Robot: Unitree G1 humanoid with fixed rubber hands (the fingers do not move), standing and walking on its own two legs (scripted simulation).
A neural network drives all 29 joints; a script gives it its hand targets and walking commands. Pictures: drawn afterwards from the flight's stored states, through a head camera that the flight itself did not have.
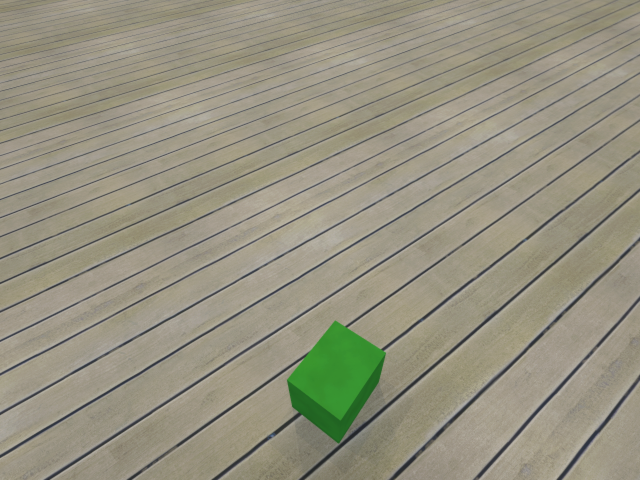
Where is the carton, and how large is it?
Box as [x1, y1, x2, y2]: [287, 321, 385, 443]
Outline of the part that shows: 334,321 287,379 292,406 338,443 378,382 385,352 338,322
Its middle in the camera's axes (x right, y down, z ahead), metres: +0.05 +0.43 +1.16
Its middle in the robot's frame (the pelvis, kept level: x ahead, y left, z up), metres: +0.52 -0.02 -0.67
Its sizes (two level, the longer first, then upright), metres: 0.230 0.179 0.212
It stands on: the floor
